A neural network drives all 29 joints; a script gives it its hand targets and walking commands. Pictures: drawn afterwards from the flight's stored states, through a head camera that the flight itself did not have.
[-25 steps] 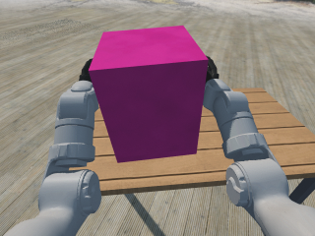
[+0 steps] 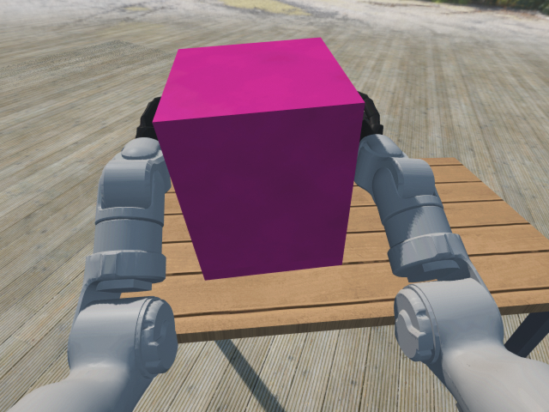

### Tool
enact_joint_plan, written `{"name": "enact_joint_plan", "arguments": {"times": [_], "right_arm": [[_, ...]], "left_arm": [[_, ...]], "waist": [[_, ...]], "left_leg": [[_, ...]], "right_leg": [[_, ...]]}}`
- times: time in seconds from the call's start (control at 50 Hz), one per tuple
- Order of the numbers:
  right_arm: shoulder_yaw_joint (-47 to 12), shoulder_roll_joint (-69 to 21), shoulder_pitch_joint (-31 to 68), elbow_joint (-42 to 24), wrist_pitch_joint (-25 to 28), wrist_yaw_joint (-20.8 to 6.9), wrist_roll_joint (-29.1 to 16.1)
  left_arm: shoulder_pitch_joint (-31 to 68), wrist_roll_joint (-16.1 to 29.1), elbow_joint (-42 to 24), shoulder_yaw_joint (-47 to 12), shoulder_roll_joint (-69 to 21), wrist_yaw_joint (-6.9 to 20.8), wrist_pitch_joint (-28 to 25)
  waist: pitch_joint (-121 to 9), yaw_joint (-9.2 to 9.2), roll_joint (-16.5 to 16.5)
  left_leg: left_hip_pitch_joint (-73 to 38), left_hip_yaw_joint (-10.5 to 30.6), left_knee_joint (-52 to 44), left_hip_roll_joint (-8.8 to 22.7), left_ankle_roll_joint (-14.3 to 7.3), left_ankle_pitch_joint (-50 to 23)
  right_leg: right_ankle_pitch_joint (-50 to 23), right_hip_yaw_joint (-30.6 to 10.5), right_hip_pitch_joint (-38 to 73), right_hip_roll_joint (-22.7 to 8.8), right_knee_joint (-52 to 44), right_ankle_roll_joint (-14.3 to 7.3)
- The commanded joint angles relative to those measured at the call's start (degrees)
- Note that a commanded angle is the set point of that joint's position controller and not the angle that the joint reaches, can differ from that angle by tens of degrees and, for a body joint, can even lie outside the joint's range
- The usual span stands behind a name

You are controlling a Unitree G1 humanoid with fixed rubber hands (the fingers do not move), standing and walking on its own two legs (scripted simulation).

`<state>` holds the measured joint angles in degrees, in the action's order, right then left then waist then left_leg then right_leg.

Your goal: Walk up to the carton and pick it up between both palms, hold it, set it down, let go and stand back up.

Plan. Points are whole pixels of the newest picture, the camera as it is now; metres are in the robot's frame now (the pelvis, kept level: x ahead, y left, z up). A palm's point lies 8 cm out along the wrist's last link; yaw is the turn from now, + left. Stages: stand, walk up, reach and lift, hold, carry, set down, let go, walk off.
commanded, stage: set down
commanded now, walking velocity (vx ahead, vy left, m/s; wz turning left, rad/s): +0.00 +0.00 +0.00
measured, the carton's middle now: (262, 159) +0.39 +0.02 +0.25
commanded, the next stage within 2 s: none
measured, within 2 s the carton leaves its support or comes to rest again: neither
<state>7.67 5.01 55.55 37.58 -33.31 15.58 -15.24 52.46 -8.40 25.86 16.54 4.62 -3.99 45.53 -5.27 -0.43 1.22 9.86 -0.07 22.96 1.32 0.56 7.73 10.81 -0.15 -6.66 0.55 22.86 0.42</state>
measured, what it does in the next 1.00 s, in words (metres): stands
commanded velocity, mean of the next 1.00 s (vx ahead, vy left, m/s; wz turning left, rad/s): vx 0.00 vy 0.00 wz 0.00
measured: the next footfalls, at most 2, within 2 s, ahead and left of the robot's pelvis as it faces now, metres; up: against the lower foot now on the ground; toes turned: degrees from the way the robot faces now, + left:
none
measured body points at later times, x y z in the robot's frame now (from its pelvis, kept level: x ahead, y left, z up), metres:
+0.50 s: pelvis +0.03 +0.00 +0.00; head -0.03 +0.02 +0.45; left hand +0.44 +0.18 +0.23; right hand +0.44 -0.12 +0.21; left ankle +0.06 +0.13 -0.74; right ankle +0.02 -0.12 -0.74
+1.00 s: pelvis +0.02 +0.00 +0.00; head -0.03 +0.03 +0.45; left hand +0.44 +0.18 +0.20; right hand +0.44 -0.12 +0.20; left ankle +0.06 +0.13 -0.74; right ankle +0.02 -0.12 -0.74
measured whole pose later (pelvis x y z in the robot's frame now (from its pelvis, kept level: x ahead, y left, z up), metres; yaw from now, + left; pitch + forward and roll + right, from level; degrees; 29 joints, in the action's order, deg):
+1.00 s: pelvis +0.02 +0.00 +0.00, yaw +0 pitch -7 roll -1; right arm 11.1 0.1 50.9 52.8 -8.5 11.7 -0.9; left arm 52.6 -14.5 44.6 22.0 4.2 0.4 23.7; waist -0.2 -0.4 2.7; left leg 5.7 -0.1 22.6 1.2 0.6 9.9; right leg 12.0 -0.1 -1.5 0.5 20.5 0.4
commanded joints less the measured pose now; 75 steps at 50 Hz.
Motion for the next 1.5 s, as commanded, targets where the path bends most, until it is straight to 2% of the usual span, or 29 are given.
{"name": "enact_joint_plan", "arguments": {"times": [0.0,0.1,0.18,0.22,0.3,0.34,0.4,0.5,0.56,0.64,0.68,0.7,0.8,0.84,0.92,0.96,1.04,1.12,1.14,1.16,1.18,1.2,1.22,1.26,1.28,1.34,1.38,1.4,1.48], "right_arm": [[-13.14,-36.41,57.94,-9.04,7.78,-8.57,-1.26],[1.6,-35.3,48.45,5.79,16.01,-10.44,11.55],[6.3,-34.59,42.77,11.47,21.25,-11.05,16.98],[3.04,-36.23,47.41,6.0,24.68,-11.23,15.87],[-3.83,-38.05,47.96,2.5,27.59,-10.24,12.88],[-8.52,-38.4,51.54,-4.88,29.29,-9.67,10.33],[-13.51,-38.77,50.71,-7.65,29.07,-8.97,8.39],[-15.43,-37.56,46.79,-7.15,28.13,-8.67,8.02],[-17.97,-39.05,48.76,-12.03,28.93,-8.62,6.98],[-15.93,-38.29,46.25,-8.17,28.42,-8.74,7.96],[-14.73,-38.61,45.41,-6.76,28.26,-9.3,8.52],[-12.53,-37.56,45.82,-5.66,28.52,-9.58,9.62],[-7.35,-35.84,43.15,0.23,28.4,-10.72,13.3],[-5.62,-36.07,45.1,-0.74,28.85,-11.0,15.0],[-5.04,-37.61,46.58,-1.4,30.32,-11.38,15.89],[-4.98,-38.8,47.47,-1.21,31.01,-11.62,16.0],[-2.69,-38.68,44.84,2.36,31.27,-11.89,18.14],[-3.51,-40.19,44.74,1.04,32.43,-11.84,17.65],[-3.23,-40.47,44.21,3.0,31.84,-11.72,18.06],[-3.29,-39.82,44.31,2.63,31.77,-11.52,18.54],[-3.17,-40.21,43.07,2.68,31.95,-11.62,18.06],[-3.35,-40.17,43.16,2.66,31.9,-11.48,17.92],[-5.27,-40.65,43.24,-0.08,32.22,-11.23,17.9],[-3.85,-40.58,41.33,2.55,31.73,-11.04,18.11],[-5.91,-41.79,42.87,-0.57,32.4,-11.13,17.31],[-5.36,-41.44,40.73,0.16,32.52,-10.63,17.74],[-6.41,-42.51,40.0,-0.3,32.54,-10.69,17.55],[-6.33,-41.53,39.29,0.24,32.33,-10.58,17.16],[-6.77,-41.93,38.84,-1.53,32.75,-10.29,17.04]], "left_arm": [[48.55,3.65,-4.93,-16.6,-37.55,9.96,-8.93],[47.85,-2.25,6.42,-8.59,-31.64,13.24,-15.48],[48.03,-2.97,9.12,-9.48,-31.59,15.12,-19.74],[47.81,-1.51,8.3,-11.05,-32.64,14.55,-21.53],[45.26,-0.06,7.4,-14.1,-34.1,13.59,-22.99],[41.54,1.03,7.57,-16.4,-35.79,13.27,-22.9],[35.97,-0.08,8.11,-13.69,-34.64,13.66,-22.53],[33.99,-2.21,6.88,-12.84,-34.21,13.9,-21.57],[35.16,-0.71,4.05,-15.01,-35.92,13.58,-21.67],[37.2,-0.3,3.49,-16.72,-36.75,13.59,-22.36],[37.81,-0.71,4.34,-15.43,-36.23,13.49,-23.03],[39.08,-0.79,5.42,-15.36,-36.15,13.62,-23.08],[36.65,-3.68,11.99,-11.75,-34.82,14.45,-23.63],[38.25,-3.05,13.57,-11.19,-34.41,14.75,-24.23],[41.55,-2.27,14.27,-12.09,-35.3,14.86,-26.6],[43.05,-1.49,14.32,-11.93,-35.14,14.49,-27.78],[44.57,-1.95,17.17,-10.84,-34.57,14.52,-29.36],[45.19,-1.06,16.44,-12.24,-35.94,14.16,-31.2],[42.73,-1.78,19.29,-10.57,-34.7,14.41,-31.1],[42.65,-1.75,19.55,-10.54,-34.5,14.75,-31.04],[43.3,-1.39,18.51,-11.47,-35.33,14.91,-31.37],[41.65,-1.86,19.23,-9.89,-34.23,14.85,-31.32],[40.25,-1.61,18.38,-10.52,-34.43,15.14,-31.53],[41.23,-2.18,19.45,-9.35,-33.31,15.58,-31.93],[41.01,-1.14,17.42,-10.98,-34.85,15.37,-32.39],[41.01,-1.0,17.3,-11.6,-34.88,15.13,-33.2],[38.22,-1.82,18.16,-9.78,-34.23,15.11,-33.43],[38.12,-1.59,17.81,-10.24,-34.47,15.33,-33.2],[35.22,-2.24,19.38,-8.88,-33.19,15.87,-33.14]], "waist": [[-23.9,-4.82,-2.55],[-16.22,-6.44,-1.06],[-13.65,-9.14,-3.46],[-19.22,-6.96,-2.47],[-23.33,-5.85,-2.1],[-26.31,-4.57,-1.69],[-26.14,-2.93,2.28],[-22.35,-3.2,2.17],[-27.43,-3.09,1.59],[-25.66,-4.85,-0.44],[-25.11,-4.0,-0.65],[-23.84,-4.91,-2.09],[-17.31,-4.79,-2.31],[-17.63,-4.74,0.32],[-19.22,-4.47,-1.56],[-19.55,-3.51,-0.33],[-20.08,-4.47,-1.05],[-23.62,-4.58,-1.49],[-20.86,-3.73,-1.33],[-20.15,-4.39,0.04],[-21.02,-5.14,-1.42],[-20.88,-3.8,-0.76],[-22.06,-3.86,0.68],[-21.18,-4.22,-0.29],[-24.53,-3.91,-0.01],[-26.04,-4.94,-1.11],[-26.15,-3.61,0.19],[-24.51,-4.49,-0.32],[-25.37,-3.85,0.84]], "left_leg": [[-10.57,0.5,-6.03,-2.77,1.16,4.89],[-7.66,-2.49,-8.13,-3.55,0.29,12.18],[-9.58,-3.79,-9.15,-3.08,1.37,9.41],[-11.8,-4.43,-7.62,-3.34,1.19,2.99],[-15.74,-4.07,-4.97,-3.82,1.06,-7.73],[-16.94,-3.95,-3.22,-3.96,1.05,-13.81],[-15.04,-3.87,-2.63,-5.0,-0.56,-16.03],[-14.14,-3.15,-2.88,-5.16,-0.58,-15.12],[-16.28,-2.9,-1.94,-5.0,-0.07,-18.9],[-18.28,-2.56,-1.36,-4.39,1.23,-20.59],[-18.1,-3.14,-1.67,-4.19,1.44,-18.82],[-18.24,-3.0,-2.2,-3.88,1.7,-17.39],[-15.53,-3.75,-4.82,-3.78,1.32,-8.93],[-14.71,-3.92,-6.04,-3.6,0.47,-5.42],[-13.15,-4.21,-6.72,-3.87,0.57,-3.95],[-13.12,-4.4,-6.62,-3.66,0.24,-3.57],[-13.47,-4.71,-6.71,-3.69,0.67,-3.63],[-14.86,-4.53,-5.29,-3.79,1.36,-7.06],[-13.64,-4.72,-5.63,-3.8,0.9,-5.98],[-13.36,-4.66,-5.99,-3.74,0.73,-5.71],[-13.46,-4.6,-5.8,-3.91,1.01,-6.79],[-13.72,-4.75,-5.43,-3.99,0.79,-7.62],[-12.45,-4.66,-5.1,-3.97,0.64,-9.46],[-12.23,-4.95,-4.91,-4.37,0.61,-9.18],[-12.5,-4.89,-4.55,-4.34,0.95,-11.33],[-12.77,-4.4,-3.52,-4.28,1.72,-14.23],[-12.42,-4.85,-2.74,-4.42,1.57,-16.32],[-12.3,-4.59,-2.85,-4.32,1.64,-16.88],[-10.14,-5.02,-3.0,-4.74,1.11,-15.38]], "right_leg": [[3.4,0.85,0.55,2.79,-9.96,0.57],[11.77,1.73,2.2,1.96,-10.95,-0.1],[5.87,3.62,5.88,2.03,-10.22,0.55],[-0.11,3.83,7.45,2.32,-9.67,1.24],[-9.36,4.08,10.33,2.52,-8.82,2.0],[-14.7,3.91,12.82,2.88,-8.3,2.15],[-24.41,3.05,17.65,2.24,-7.1,3.73],[-26.26,2.94,17.84,1.56,-6.52,3.87],[-30.83,3.27,18.68,1.81,-5.56,3.95],[-26.9,3.59,15.54,2.11,-6.17,3.29],[-23.01,3.44,14.6,2.27,-6.91,3.08],[-19.71,3.94,12.84,2.42,-7.27,2.7],[-9.6,4.24,9.68,1.98,-9.52,2.17],[-7.48,4.62,10.0,1.93,-9.55,2.52],[-7.1,3.94,9.44,1.53,-9.59,2.53],[-7.33,3.93,9.28,1.53,-9.41,2.8],[-7.33,4.13,8.8,1.49,-9.45,2.79],[-11.39,4.05,8.8,1.65,-9.06,2.68],[-11.25,3.69,8.61,1.14,-9.13,3.07],[-11.6,3.94,9.42,1.4,-9.34,3.0],[-12.96,3.9,9.51,1.32,-9.0,3.01],[-14.19,3.58,10.09,1.19,-8.7,3.29],[-18.22,3.49,12.39,1.12,-7.81,3.25],[-20.03,2.96,12.38,0.75,-7.94,3.82],[-22.43,3.19,13.58,1.08,-7.16,3.63],[-27.3,3.1,14.75,0.94,-6.24,3.54],[-30.63,2.78,15.4,0.86,-5.94,4.04],[-31.19,2.71,15.33,0.88,-5.64,3.96],[-33.81,2.28,17.68,0.48,-4.96,4.21]]}}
